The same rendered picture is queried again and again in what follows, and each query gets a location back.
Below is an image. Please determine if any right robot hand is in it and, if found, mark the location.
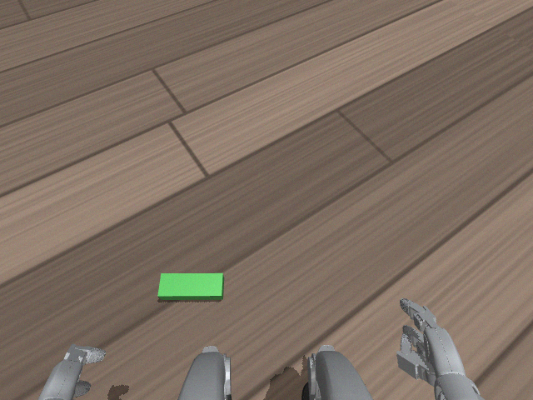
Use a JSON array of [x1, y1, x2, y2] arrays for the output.
[[396, 298, 466, 387]]

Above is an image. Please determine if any carton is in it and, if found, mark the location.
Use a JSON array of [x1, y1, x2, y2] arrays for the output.
[[157, 273, 224, 300]]

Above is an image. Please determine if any left robot hand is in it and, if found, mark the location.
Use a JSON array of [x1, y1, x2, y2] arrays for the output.
[[38, 344, 106, 400]]

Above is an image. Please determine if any right robot arm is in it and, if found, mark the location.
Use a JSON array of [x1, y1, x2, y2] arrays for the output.
[[434, 373, 485, 400]]

